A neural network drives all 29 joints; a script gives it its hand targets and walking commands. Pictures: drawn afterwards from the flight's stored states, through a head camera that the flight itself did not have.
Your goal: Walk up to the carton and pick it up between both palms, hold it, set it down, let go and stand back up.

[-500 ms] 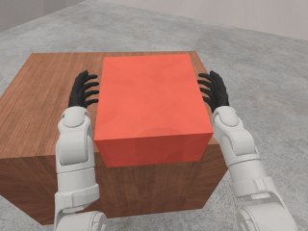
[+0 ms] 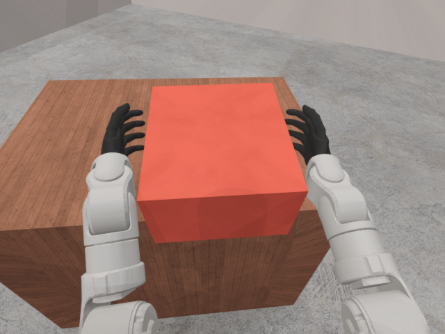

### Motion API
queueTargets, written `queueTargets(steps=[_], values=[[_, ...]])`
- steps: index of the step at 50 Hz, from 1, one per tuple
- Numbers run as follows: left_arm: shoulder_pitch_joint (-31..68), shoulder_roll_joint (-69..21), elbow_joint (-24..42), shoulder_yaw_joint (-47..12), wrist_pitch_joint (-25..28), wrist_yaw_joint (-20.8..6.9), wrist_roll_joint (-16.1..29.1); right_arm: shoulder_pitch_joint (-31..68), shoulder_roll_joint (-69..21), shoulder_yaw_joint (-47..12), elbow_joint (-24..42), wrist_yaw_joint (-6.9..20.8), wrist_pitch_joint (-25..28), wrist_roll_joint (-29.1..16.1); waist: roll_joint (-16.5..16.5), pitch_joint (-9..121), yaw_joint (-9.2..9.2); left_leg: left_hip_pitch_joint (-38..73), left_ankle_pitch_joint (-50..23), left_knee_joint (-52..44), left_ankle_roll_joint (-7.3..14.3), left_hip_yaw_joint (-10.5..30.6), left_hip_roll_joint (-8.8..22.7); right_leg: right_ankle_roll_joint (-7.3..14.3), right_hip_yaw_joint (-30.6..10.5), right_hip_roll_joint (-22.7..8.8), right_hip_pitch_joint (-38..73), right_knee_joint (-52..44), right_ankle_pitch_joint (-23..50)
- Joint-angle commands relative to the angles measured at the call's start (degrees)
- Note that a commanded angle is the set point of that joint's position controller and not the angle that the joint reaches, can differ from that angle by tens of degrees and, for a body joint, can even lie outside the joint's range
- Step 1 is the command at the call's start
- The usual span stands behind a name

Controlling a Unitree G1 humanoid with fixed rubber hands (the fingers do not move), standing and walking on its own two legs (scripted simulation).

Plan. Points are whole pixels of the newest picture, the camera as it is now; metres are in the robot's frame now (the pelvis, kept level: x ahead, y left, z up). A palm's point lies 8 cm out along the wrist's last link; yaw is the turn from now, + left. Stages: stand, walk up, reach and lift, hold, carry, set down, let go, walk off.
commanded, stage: hold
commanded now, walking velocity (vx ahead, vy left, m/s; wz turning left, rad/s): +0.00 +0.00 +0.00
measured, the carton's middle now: (217, 157) +0.40 +0.00 +0.13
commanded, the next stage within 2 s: none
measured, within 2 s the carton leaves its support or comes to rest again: neither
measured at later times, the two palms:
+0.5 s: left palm (117, 158) +0.35 +0.17 +0.17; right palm (312, 156) +0.35 -0.16 +0.16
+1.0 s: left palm (116, 159) +0.35 +0.17 +0.17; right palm (313, 155) +0.35 -0.16 +0.17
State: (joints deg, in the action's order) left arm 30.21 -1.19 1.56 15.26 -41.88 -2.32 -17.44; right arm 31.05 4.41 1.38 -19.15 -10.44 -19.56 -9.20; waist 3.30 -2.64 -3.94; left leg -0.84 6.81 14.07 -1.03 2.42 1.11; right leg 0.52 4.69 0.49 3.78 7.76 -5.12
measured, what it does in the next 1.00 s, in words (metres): stands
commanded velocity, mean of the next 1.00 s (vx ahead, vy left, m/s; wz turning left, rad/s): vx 0.00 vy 0.00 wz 0.00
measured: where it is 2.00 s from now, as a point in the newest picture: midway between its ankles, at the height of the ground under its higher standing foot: outside the picture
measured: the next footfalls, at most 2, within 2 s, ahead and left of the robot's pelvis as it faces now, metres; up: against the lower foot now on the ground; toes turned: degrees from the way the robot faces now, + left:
none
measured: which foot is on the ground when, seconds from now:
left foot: down 0.00-1.00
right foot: down 0.00-1.00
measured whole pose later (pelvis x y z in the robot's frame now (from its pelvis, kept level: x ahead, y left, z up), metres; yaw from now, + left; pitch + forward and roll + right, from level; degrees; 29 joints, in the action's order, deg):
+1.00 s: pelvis +0.00 +0.00 +0.00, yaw +0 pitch -6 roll -1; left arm 28.4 -0.9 3.5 14.7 -41.2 -2.2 -17.0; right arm 29.9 4.0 0.7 -17.2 -11.0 -18.9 -9.0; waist 3.7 -3.6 -4.4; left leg -1.7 6.8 14.6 -1.2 2.9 1.2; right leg 0.6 5.2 0.6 3.4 7.7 -5.0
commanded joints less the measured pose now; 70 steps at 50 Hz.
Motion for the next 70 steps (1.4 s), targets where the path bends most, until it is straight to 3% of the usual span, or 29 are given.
queueTargets(steps=[1, 7, 17, 27, 37, 47, 57, 66, 70], values=[[28.5, -20.0, 7.8, -23.6, 2.8, -7.8, 8.2, 34.2, -19.9, -15.4, 13.7, 4.3, 3.2, -3.1, -2.6, 17.9, -0.35, 3.3, -9.8, -0.6, -0.8, -3.4, -2.7, -1.6, 1.6, 1.8, 6.0, 0.8, 8.7], [31.1, -21.6, 12.6, -28.1, 5.3, -7.5, 10.4, 35.6, -21.3, -18.4, 18.9, 3.4, 5.0, -3.9, -5.1, 26.2, -1.61, 7.7, -18.5, 2.2, -1.6, -2.7, -3.5, -1.8, 1.7, 2.5, 6.5, 2.4, 17.5], [27.0, -19.4, 6.2, -22.6, 2.5, -7.6, 7.7, 32.0, -19.4, -15.0, 11.4, 4.7, 2.5, -2.9, -2.5, 15.8, 0.23, 2.4, -7.2, -1.5, -0.8, -3.5, -2.4, -1.5, 1.5, 1.4, 5.0, 0.2, 5.6], [31.1, -21.6, 12.6, -28.1, 5.4, -7.5, 10.4, 35.4, -21.3, -18.5, 18.8, 3.4, 5.1, -3.8, -5.2, 26.3, -1.59, 7.8, -18.6, 2.3, -1.6, -2.7, -3.5, -1.8, 1.7, 2.5, 6.5, 2.4, 17.6], [27.0, -19.3, 6.2, -22.6, 2.4, -7.6, 7.6, 32.0, -19.4, -14.9, 11.4, 4.7, 2.6, -2.8, -2.5, 15.6, 0.22, 2.4, -7.1, -1.6, -0.8, -3.6, -2.4, -1.5, 1.6, 1.4, 5.1, 0.2, 5.6], [31.0, -21.5, 12.6, -28.1, 5.5, -7.5, 10.3, 35.1, -21.3, -18.5, 18.7, 3.4, 5.1, -3.7, -5.2, 26.2, -1.58, 8.0, -18.7, 2.2, -1.7, -2.7, -3.5, -1.8, 1.7, 2.5, 6.6, 2.4, 17.6], [27.1, -19.3, 6.3, -22.5, 2.4, -7.7, 7.5, 32.1, -19.4, -14.8, 11.4, 4.7, 2.7, -2.7, -2.4, 15.5, 0.22, 2.4, -7.1, -1.6, -0.7, -3.6, -2.4, -1.5, 1.6, 1.4, 5.3, 0.2, 5.5], [31.1, -21.5, 12.7, -27.9, 5.3, -7.5, 10.1, 35.4, -21.2, -18.3, 18.7, 3.3, 5.2, -3.6, -5.0, 25.9, -1.58, 7.9, -18.5, 2.2, -1.6, -2.8, -3.5, -1.8, 1.7, 2.5, 6.8, 2.3, 17.4], [29.2, -20.6, 10.9, -26.7, 5.0, -7.3, 9.4, 32.8, -20.3, -17.9, 15.9, 3.7, 4.4, -3.3, -4.9, 23.4, -0.97, 6.9, -15.8, 1.3, -1.7, -2.8, -3.3, -1.7, 1.7, 2.2, 6.0, 1.8, 14.7]])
